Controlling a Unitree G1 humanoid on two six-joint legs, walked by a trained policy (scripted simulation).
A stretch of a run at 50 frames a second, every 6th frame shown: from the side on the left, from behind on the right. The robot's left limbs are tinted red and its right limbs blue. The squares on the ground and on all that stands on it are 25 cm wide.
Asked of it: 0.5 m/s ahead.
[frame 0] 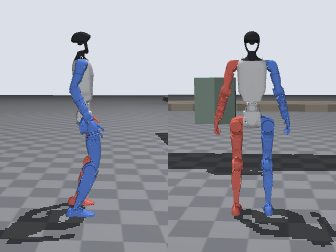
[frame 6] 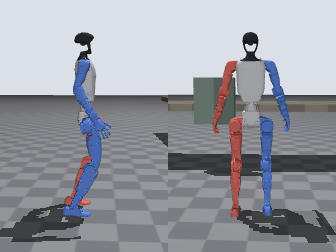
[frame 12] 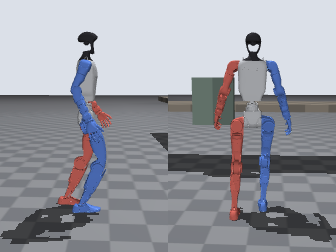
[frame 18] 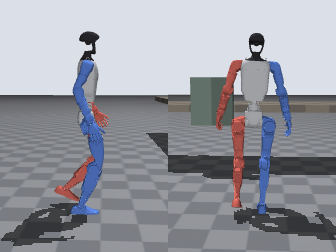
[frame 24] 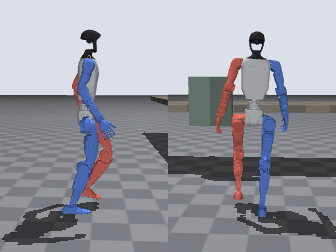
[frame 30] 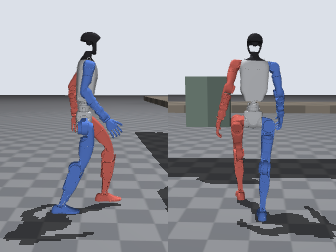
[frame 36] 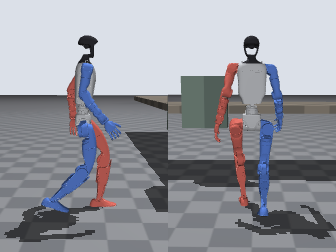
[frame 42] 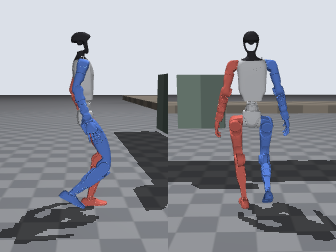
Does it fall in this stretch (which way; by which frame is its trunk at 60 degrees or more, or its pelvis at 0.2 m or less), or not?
no
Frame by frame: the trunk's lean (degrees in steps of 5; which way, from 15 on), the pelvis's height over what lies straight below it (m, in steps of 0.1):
0: 5, 0.8
6: 0, 0.8
12: 0, 0.8
18: 5, 0.8
24: 5, 0.8
30: 5, 0.8
36: 5, 0.7
42: 5, 0.8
